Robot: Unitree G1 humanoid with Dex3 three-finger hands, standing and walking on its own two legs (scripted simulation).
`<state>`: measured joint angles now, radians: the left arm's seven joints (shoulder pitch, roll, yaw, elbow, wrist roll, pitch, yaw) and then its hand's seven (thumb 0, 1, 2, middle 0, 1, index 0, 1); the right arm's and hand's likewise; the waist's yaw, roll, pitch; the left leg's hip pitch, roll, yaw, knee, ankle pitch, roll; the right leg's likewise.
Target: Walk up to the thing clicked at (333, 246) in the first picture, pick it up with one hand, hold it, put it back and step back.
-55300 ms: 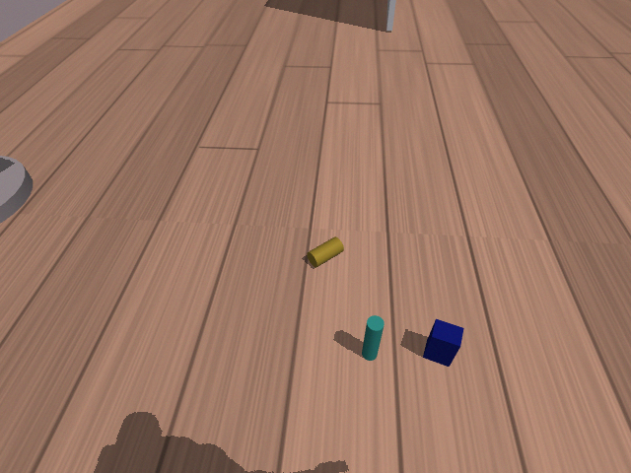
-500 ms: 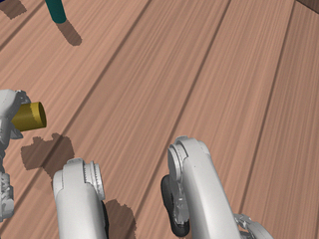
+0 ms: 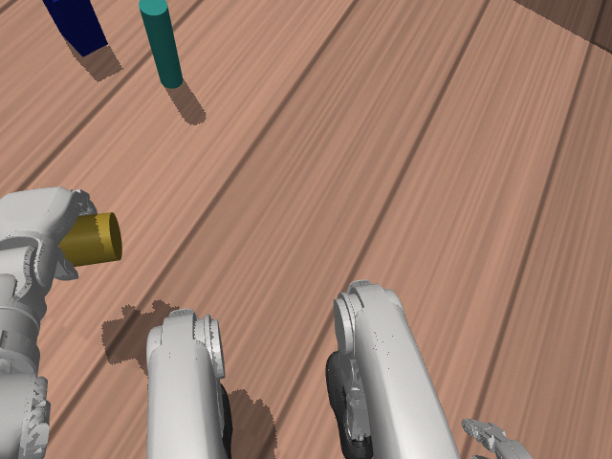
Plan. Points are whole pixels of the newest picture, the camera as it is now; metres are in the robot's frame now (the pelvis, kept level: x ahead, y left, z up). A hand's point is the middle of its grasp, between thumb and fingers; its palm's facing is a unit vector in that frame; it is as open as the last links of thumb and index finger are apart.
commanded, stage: lift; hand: left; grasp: from above
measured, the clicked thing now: (62, 243) +0.44 +0.30 -0.15
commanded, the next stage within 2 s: hold in 1.26 s
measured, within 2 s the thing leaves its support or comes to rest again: neither
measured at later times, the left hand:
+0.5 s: hand out of the picture +0.37 +0.27 +0.07, palm faces -0.42 -0.10 -0.90, open 9.7 cm
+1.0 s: hand out of the picture +0.36 +0.25 +0.22, palm faces -0.46 -0.10 -0.88, open 9.7 cm
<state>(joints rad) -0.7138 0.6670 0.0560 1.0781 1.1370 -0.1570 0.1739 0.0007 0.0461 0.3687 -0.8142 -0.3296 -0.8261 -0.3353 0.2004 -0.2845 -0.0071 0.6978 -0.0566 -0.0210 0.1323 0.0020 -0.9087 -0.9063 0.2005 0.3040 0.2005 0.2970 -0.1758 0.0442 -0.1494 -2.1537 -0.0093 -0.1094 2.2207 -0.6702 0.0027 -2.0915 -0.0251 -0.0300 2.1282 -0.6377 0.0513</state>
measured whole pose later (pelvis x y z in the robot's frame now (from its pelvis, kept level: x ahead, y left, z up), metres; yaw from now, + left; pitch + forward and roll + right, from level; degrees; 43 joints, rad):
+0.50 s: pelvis +0.01 +0.00 +0.15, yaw +3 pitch +27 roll -4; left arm -0.43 0.53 -0.06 0.73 1.00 -0.02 0.09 0.00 0.06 0.35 -0.81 -0.34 -0.82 -0.35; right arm 0.16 -0.26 -0.02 0.67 0.02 0.02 0.01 0.00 -0.90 -0.90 0.20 0.30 0.20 0.30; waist -0.10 0.05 -0.18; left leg -1.59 0.02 -0.06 1.72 -0.61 0.00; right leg -1.56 -0.02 -0.02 1.66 -0.57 0.04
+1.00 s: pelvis +0.05 +0.00 +0.30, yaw +3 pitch +14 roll -2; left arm -0.35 0.41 -0.15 0.86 1.01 0.00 0.13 0.00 0.04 0.40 -0.80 -0.35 -0.81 -0.37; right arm 0.26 -0.25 -0.03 0.75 0.02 -0.02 -0.05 0.01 -0.89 -0.90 0.20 0.30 0.20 0.30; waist -0.07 0.04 -0.13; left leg -0.88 0.04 -0.01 1.11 -0.47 0.00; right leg -0.87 -0.02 0.01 1.06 -0.43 0.04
